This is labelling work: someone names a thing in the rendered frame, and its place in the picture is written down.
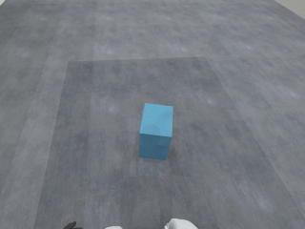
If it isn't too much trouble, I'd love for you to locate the robot right thigh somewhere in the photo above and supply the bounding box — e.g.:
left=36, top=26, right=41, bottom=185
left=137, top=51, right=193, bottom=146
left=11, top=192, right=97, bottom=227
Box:
left=163, top=219, right=198, bottom=229

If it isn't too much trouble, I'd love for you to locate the carton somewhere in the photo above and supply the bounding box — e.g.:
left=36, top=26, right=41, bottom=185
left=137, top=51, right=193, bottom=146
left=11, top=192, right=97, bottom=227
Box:
left=139, top=103, right=173, bottom=160

